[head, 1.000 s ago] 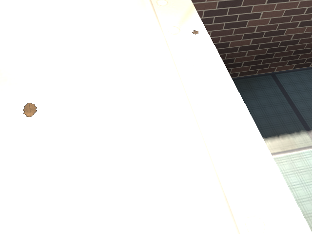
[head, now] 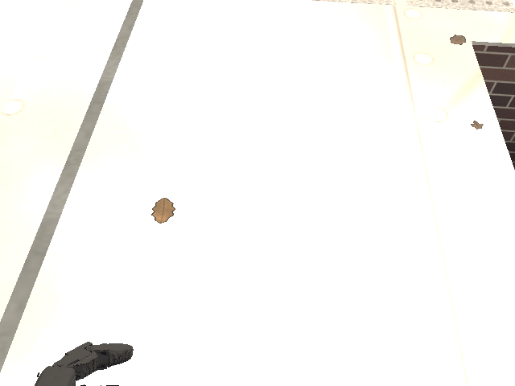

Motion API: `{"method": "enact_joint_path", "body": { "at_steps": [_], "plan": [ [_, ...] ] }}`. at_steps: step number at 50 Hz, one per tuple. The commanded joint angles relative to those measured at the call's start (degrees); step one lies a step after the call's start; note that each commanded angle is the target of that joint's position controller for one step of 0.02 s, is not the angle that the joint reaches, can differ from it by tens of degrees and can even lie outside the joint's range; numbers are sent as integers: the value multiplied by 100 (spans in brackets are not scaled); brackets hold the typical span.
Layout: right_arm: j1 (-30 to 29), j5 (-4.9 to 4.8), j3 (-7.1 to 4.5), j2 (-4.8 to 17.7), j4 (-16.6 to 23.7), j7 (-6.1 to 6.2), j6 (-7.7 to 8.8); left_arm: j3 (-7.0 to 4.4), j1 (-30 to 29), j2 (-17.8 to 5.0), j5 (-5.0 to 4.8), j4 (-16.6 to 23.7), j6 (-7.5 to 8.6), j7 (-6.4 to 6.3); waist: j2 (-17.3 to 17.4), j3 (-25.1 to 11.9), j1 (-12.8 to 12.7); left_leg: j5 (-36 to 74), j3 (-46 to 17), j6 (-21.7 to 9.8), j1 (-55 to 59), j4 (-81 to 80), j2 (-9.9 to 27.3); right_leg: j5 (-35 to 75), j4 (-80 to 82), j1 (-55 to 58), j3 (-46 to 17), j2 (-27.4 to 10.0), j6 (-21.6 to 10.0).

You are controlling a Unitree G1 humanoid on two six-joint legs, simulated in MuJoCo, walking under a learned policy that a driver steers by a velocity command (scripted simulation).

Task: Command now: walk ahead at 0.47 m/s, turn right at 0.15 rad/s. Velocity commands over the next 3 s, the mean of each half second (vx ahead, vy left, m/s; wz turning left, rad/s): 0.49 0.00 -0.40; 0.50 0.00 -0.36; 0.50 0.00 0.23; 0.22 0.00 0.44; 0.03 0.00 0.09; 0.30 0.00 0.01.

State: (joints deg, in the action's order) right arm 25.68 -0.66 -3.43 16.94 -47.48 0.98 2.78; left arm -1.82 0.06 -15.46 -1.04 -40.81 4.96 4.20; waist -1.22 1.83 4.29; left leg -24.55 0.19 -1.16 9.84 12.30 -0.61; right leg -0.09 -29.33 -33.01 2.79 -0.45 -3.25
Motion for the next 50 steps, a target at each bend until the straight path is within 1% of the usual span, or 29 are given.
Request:
{"method": "enact_joint_path", "body": {
  "at_steps": [1, 2, 3, 4, 5, 6, 7, 8, 11, 13, 17, 20, 23, 24, 25, 26, 27, 28, 29, 30, 31, 33, 37, 42, 44, 46, 48, 49, 50],
  "plan": [
    [-228, 62, -233, 1024, 313, 93, -34, -412, 1256, -1073, -7, -24, 0, -86, 776, -908, -1065, 6526, 145, -420, -599, 2316, 1152, -243, -80, 2212, 277, 432, -464],
    [-53, 217, -141, 820, 469, 136, -23, -504, 2117, -1449, -10, -133, -54, -158, 65, -1637, -1261, 4702, 288, -222, -2042, 4105, 934, -196, -358, 4056, -1125, -527, -807],
    [759, 192, 79, 27, 521, 6, 107, -546, 2296, -1725, -35, -226, -28, -95, -1545, -2445, -655, -419, -138, 158, -4266, 6144, -288, -1990, 477, 5778, -4423, -1870, -1920],
    [42, 33, -11, 629, 543, -64, 288, -415, 2215, -1156, -76, -192, -32, -111, -897, -2223, -1056, -665, -861, 67, -4890, 6668, -134, -2700, 1229, 5642, -4899, -1769, -1705],
    [-613, -165, -71, 830, 782, -118, 401, -387, 1846, -1080, -25, -131, -35, -158, -634, -1283, -1033, -204, -759, -2, -5277, 6664, 116, -2431, 1361, 4863, -4058, -1644, -1484],
    [-917, -125, -29, 784, 860, -97, 486, -374, 1533, -1046, 16, -41, -30, -187, 30, -850, -870, 226, -693, -58, -5113, 6305, 369, -1840, 1450, 3994, -3500, -1440, -1370],
    [-1043, -9, -58, 767, 882, -67, 511, -349, 1293, -954, 63, 21, -23, -204, 236, -503, -667, 477, -638, -27, -4894, 5872, 533, -1191, 1532, 3243, -3041, -1243, -1341],
    [-935, 49, -74, 752, 887, -58, 480, -312, 1172, -861, 146, 85, -10, -231, 78, -460, -459, 646, -678, -2, -4527, 5656, 651, -822, 1662, 2772, -2784, -1082, -1344],
    [-825, 147, -44, 577, 941, -31, 322, -319, 1128, -840, 49, 125, -1, -295, -163, -277, -258, 701, -536, 251, -4292, 4948, 730, -465, 1958, 1976, -2310, -911, -1457],
    [-1236, 183, 13, 454, 1114, -4, 276, -365, 1257, -981, 28, 106, 4, -364, -160, -77, -352, 1234, -421, 425, -4357, 4226, 701, -379, 2057, 1616, -2004, -776, -1403],
    [-2171, 133, 96, 275, 1330, -59, 356, -425, 1633, -1125, -37, 47, -85, -455, -191, -36, -744, 2791, -318, 571, -3801, 2465, 335, -547, 1812, 1389, -1646, -437, -1018],
    [-2498, 24, 45, 424, 1438, -124, 411, -435, 1963, -1119, -94, -23, -177, -481, -275, -127, -860, 2865, -453, 569, -3575, 1892, 179, -897, 1432, 1788, -2029, -587, -910],
    [-2272, -20, -79, 663, 1430, -162, 470, -442, 1950, -1086, -53, 15, -243, -498, -480, -234, -624, 2193, -526, 356, -3168, 1558, 152, -1058, 813, 2215, -2545, -755, -707],
    [-1887, -19, -140, 730, 1331, -150, 490, -412, 1897, -977, -35, 44, -260, -493, -517, -349, -395, 2059, -446, 205, -2630, 1360, 154, -1010, 475, 2142, -2540, -631, -582],
    [-1312, 44, -229, 923, 1251, -113, 520, -319, 1924, -705, 5, 85, -247, -470, -385, -770, -104, 1874, -656, -46, -1662, 1306, 485, -1010, -394, 1888, -2295, -325, -381],
    [-461, 108, -312, 1260, 1182, -60, 497, -167, 2108, -242, 140, 191, -225, -452, 554, -1631, 124, 1492, -1795, -410, -237, 1355, 1630, -2326, -2187, 1145, -1639, 137, -121],
    [-216, 164, -397, 1597, 973, -127, 404, -127, 2683, -219, -102, 444, -156, -443, 2496, -1943, -249, -219, -4579, -1223, 808, 600, 2609, -3534, -3810, -767, -1097, 535, 86],
    [-490, 105, -276, 1007, 1114, -159, 393, -259, 2514, -844, -175, 268, -175, -478, 1475, -1339, -92, -998, -4444, -1089, 399, 368, 2428, -3092, -4453, -1264, -1306, 127, 177],
    [-679, 90, -195, 724, 1134, -137, 366, -325, 1965, -1036, -130, 340, -210, -472, 959, -785, 15, -509, -3395, -876, -129, 407, 2178, -2546, -4574, -1353, -1168, -34, 215],
    [-923, 136, -146, 613, 1141, -140, 353, -325, 1748, -948, -72, 372, -242, -474, 572, -514, -82, 396, -2659, -796, -688, 350, 1910, -2137, -4447, -1139, -1086, -215, 273],
    [-1093, 149, -113, 486, 1087, -130, 338, -349, 1586, -899, -26, 444, -257, -455, 614, -283, -167, 982, -2149, -791, -1048, 248, 1703, -1889, -4171, -1055, -1086, -353, 308],
    [-1134, 154, -102, 423, 992, -117, 374, -331, 1598, -687, -70, 489, -313, -394, 843, -174, -285, 1525, -1496, -787, -1484, -13, 1473, -1673, -3887, -685, -965, -494, 346],
    [-950, 97, -183, 636, 713, -144, 425, -219, 1221, -364, 6, 629, -331, -374, 558, -38, -302, 2331, -933, -1070, -1505, -308, 1544, -1321, -2859, -829, -945, -461, 413],
    [-790, -23, -228, 879, 443, -123, 319, -95, 367, -238, 26, 782, -184, -217, 473, 105, -73, 2680, -201, -962, -1442, -377, 1374, -175, -1087, -353, -442, -410, 347],
    [-542, -72, -248, 974, 284, -125, 269, -87, 46, -273, -3, 891, -152, -174, 509, 176, 20, 2718, -171, -926, -1272, -336, 1472, -169, -720, -200, -322, -342, 271],
    [-430, -115, -269, 1047, 152, -123, 206, -115, -115, -382, -19, 984, -137, -148, 588, 217, -23, 2989, -185, -856, -965, -196, 1630, -441, -439, -116, -291, -282, 118],
    [-480, -145, -289, 1143, 77, -100, 141, -197, 143, -562, 10, 953, -126, -146, 684, 20, -295, 4133, -64, -729, -765, 295, 1650, -721, -159, 495, -126, -85, -90],
    [-560, -163, -276, 1145, 55, -81, 110, -297, 738, -714, 40, 779, -129, -170, 654, -352, -675, 4995, 179, -595, -884, 1021, 1484, -538, 88, 1433, 39, 94, -241],
    [-509, -119, -208, 997, 55, -56, 109, -448, 1596, -993, 55, 503, -155, -226, 561, -901, -1054, 5032, 420, -408, -1422, 2090, 1215, -395, 43, 2781, 3, 115, -396]
  ]
}}
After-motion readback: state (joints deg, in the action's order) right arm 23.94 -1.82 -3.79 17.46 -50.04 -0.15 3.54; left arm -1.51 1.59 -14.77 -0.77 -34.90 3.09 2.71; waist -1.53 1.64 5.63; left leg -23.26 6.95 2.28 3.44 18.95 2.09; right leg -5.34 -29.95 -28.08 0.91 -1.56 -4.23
